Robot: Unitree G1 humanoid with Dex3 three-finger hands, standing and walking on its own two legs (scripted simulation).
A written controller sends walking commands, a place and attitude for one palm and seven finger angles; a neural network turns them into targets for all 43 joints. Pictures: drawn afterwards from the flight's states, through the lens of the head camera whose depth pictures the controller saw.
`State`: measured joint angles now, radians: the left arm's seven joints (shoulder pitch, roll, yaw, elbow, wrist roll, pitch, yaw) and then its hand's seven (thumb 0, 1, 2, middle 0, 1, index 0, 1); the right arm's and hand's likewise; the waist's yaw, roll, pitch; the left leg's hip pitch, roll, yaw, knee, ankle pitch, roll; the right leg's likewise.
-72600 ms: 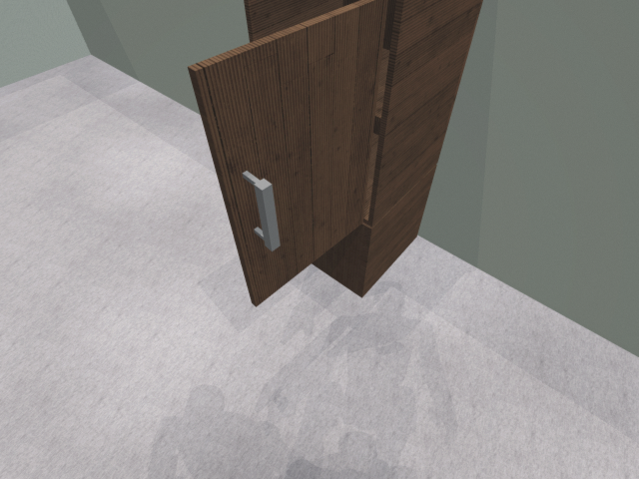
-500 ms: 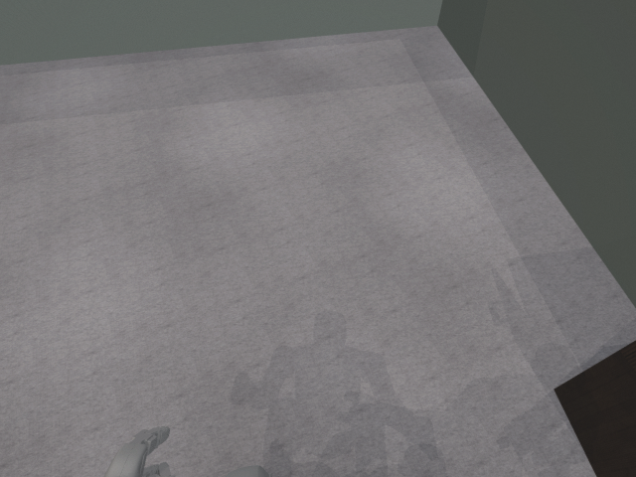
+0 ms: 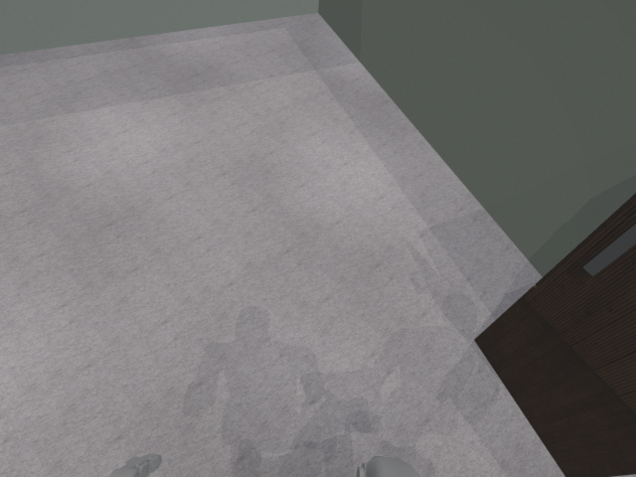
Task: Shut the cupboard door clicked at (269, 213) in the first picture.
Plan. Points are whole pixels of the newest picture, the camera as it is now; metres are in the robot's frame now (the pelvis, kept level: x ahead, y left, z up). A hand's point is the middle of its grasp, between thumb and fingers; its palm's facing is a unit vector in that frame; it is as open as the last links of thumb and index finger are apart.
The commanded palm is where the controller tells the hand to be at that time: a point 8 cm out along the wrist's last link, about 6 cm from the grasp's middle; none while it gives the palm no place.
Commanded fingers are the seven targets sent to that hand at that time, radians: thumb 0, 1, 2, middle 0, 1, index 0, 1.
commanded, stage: turn to face it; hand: left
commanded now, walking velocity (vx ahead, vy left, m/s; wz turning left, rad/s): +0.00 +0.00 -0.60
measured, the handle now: (629, 239) +0.50 -0.49 -0.03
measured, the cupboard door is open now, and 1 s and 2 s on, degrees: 8 8 8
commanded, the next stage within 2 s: take the last steps up to it in 1.50 s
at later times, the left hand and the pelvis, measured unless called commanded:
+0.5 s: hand (205, 467) +0.14 +0.16 -0.18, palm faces -0.24 -0.95 -0.19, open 7.4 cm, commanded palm none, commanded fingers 0.00 0.90 0.90 -0.20 -0.30 -0.20 -0.30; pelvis +0.02 -0.01 -0.01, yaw -17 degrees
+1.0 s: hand (282, 391) +0.25 +0.07 -0.16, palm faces -0.57 -0.78 -0.27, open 7.4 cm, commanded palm none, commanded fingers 0.00 0.90 0.90 -0.20 -0.30 -0.20 -0.30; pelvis +0.02 -0.03 -0.02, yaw -35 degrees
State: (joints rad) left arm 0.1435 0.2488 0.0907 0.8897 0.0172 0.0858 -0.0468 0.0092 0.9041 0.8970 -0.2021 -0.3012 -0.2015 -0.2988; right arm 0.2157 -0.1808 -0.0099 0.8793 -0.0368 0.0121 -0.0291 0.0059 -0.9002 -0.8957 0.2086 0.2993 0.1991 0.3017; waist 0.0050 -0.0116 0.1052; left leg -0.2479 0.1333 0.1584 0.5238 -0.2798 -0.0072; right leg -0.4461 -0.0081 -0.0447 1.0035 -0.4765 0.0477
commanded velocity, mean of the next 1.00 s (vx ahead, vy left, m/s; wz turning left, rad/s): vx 0.00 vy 0.00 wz -0.59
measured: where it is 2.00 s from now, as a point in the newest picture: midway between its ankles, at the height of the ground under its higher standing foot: outside the picture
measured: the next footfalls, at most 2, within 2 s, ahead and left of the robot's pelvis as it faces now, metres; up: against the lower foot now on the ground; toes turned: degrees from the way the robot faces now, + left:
right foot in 0.14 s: +0.02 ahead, -0.14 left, +0.00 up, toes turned -11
left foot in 0.50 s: +0.11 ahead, +0.09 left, +0.00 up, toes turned -14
